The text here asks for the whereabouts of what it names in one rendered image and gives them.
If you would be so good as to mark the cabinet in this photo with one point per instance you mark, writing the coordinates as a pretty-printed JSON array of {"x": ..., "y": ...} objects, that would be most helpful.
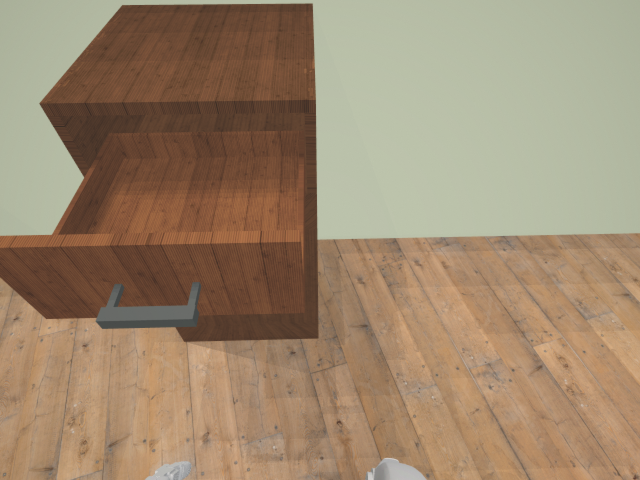
[{"x": 201, "y": 68}]

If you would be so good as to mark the right robot shin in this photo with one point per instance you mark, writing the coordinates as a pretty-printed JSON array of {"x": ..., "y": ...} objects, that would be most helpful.
[{"x": 388, "y": 460}]

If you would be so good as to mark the handle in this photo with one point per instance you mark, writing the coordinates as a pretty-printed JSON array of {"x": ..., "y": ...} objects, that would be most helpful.
[{"x": 114, "y": 317}]

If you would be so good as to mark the drawer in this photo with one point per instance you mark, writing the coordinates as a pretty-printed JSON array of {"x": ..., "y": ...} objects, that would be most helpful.
[{"x": 159, "y": 211}]

